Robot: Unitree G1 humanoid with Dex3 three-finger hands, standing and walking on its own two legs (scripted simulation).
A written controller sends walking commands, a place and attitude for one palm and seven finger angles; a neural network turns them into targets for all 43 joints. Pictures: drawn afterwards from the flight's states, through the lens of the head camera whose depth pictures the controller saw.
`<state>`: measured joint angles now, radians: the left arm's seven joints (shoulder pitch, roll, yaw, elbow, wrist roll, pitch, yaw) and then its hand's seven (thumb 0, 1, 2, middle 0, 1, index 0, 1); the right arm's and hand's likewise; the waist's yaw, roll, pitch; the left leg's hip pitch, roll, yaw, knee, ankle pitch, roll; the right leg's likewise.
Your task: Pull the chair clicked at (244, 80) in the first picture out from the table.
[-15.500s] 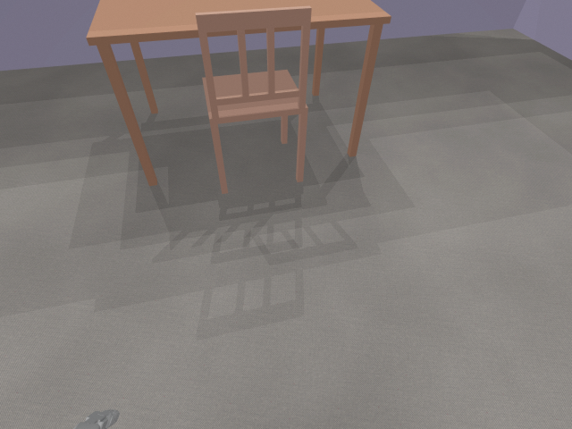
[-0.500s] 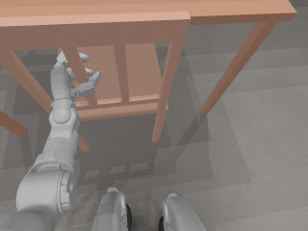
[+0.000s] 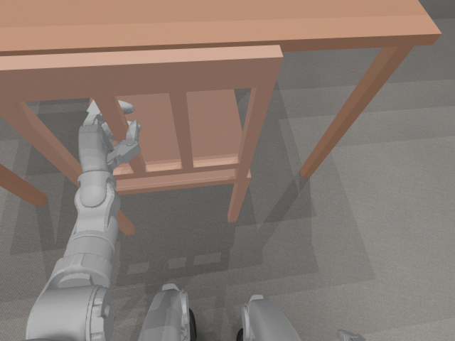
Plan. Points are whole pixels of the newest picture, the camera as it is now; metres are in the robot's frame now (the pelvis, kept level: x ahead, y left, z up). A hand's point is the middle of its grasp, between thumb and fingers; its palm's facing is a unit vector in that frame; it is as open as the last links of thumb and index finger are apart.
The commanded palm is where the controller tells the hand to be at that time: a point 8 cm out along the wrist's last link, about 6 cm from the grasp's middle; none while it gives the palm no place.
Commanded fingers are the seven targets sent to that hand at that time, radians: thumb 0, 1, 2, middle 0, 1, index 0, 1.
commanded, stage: hook a spindle and tug to test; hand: left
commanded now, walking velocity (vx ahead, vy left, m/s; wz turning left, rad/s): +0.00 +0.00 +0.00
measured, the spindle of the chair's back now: (125, 138) +0.48 +0.17 -0.01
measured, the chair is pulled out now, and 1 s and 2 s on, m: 0.02 0.14 0.22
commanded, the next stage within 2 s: step backward, pulling the chair out in 0.22 s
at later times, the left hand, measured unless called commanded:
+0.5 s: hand (126, 154) +0.42 +0.15 +0.04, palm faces +0.12 -0.99 -0.11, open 5.9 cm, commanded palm +0.40 +0.20 +0.03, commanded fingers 0.00 0.90 0.90 -0.50 -1.45 -0.50 -1.45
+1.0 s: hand (141, 204) +0.33 +0.12 +0.05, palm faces +0.06 -0.99 -0.14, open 5.6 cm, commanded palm +0.32 +0.17 +0.04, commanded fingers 0.00 0.90 0.90 -0.50 -1.45 -0.50 -1.45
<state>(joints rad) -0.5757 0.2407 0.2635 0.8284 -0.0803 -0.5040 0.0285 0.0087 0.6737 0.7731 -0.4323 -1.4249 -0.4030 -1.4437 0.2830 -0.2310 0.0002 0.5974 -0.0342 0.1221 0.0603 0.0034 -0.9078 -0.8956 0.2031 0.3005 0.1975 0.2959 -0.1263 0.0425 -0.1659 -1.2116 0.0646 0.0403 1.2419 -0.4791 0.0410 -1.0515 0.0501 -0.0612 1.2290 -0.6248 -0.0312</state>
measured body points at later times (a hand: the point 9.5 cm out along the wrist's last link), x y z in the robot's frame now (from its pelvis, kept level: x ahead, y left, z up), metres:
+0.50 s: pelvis +0.00 +0.01 +0.06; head +0.11 +0.01 +0.49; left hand +0.41 +0.21 +0.05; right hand +0.09 -0.23 -0.07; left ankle +0.05 +0.10 -0.62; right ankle -0.03 -0.11 -0.62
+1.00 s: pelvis -0.05 -0.01 +0.10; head +0.05 -0.03 +0.53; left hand +0.32 +0.17 +0.06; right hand +0.02 -0.25 -0.05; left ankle +0.05 +0.10 -0.62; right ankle -0.03 -0.11 -0.62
